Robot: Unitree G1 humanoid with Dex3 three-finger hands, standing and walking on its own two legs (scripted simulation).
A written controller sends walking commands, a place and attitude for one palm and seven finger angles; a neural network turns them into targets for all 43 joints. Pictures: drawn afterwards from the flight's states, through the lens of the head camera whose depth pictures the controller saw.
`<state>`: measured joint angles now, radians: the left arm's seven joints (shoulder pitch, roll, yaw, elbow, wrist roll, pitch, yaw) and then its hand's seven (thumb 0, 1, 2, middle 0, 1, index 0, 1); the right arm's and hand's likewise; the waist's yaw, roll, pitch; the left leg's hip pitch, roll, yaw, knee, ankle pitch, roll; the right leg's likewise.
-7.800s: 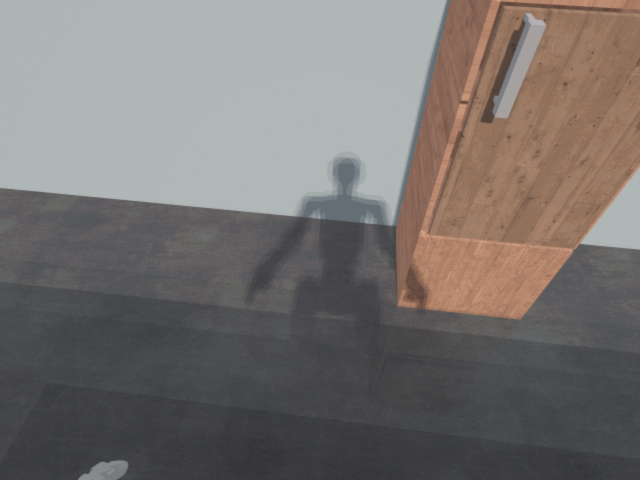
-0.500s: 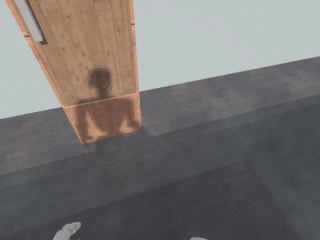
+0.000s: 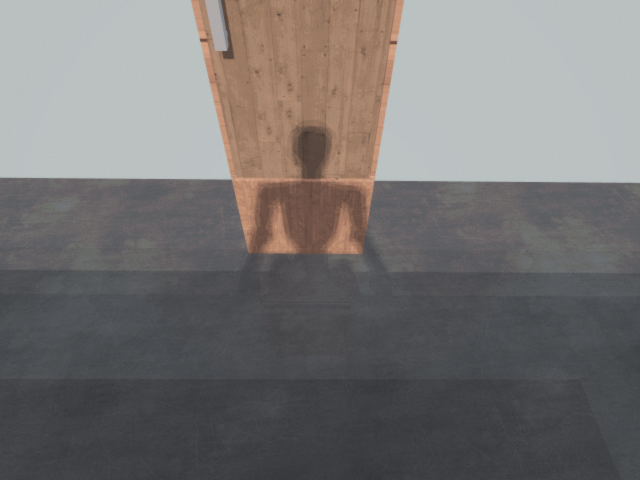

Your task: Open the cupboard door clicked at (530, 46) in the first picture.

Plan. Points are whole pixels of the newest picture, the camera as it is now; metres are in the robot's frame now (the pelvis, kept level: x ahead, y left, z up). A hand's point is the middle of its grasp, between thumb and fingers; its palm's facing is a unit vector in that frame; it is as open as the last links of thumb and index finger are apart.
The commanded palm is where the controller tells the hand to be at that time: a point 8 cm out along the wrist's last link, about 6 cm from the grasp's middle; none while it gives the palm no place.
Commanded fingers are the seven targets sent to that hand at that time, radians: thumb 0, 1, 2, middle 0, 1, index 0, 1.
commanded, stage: take the last steps up to it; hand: left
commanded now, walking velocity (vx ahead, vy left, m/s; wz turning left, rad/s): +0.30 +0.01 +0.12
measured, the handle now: out of the picture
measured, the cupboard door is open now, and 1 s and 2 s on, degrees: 0 0 0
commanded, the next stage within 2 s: come to a stop and stand still in 1.34 s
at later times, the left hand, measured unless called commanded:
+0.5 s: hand out of the picture +0.12 +0.16 -0.16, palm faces +0.08 -0.97 -0.21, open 7.4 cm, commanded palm none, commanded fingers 0.00 0.90 0.90 -0.20 -0.30 -0.20 -0.30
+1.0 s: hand out of the picture +0.10 +0.17 -0.19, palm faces +0.19 -0.98 -0.10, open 7.4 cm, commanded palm none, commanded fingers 0.00 0.90 0.90 -0.20 -0.30 -0.20 -0.30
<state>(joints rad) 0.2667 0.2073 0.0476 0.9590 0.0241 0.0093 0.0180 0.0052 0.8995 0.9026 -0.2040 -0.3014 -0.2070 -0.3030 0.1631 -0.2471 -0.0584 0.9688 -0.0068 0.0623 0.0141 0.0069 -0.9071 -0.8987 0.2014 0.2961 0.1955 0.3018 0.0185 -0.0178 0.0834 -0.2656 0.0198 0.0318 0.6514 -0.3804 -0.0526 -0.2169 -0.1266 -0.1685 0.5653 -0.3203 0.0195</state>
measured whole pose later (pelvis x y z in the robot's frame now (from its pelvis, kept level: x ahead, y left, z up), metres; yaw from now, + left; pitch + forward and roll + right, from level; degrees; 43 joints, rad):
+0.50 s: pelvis +0.06 -0.02 -0.01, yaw +2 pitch -4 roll +1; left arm 0.24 0.16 0.04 1.03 0.02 -0.05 -0.02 0.00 0.91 0.90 -0.20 -0.30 -0.20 -0.30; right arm 0.39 -0.19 -0.04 1.11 -0.02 0.01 0.00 0.00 -0.91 -0.90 0.21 0.30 0.20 0.30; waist -0.01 0.04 0.04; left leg -0.20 0.04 0.01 0.81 -0.49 0.01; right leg -0.31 -0.05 -0.14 0.62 -0.24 -0.04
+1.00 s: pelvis +0.19 +0.03 -0.01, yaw +4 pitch -2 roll -1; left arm 0.44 0.12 0.05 1.17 0.02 -0.03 0.00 0.01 0.90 0.90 -0.20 -0.30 -0.20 -0.30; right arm 0.20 -0.15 -0.05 1.02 -0.03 -0.06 0.01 0.01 -0.92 -0.90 0.20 0.30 0.20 0.30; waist 0.04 -0.03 0.03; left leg -0.32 0.08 0.15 0.60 -0.24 0.03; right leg -0.18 -0.07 -0.13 0.74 -0.46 0.00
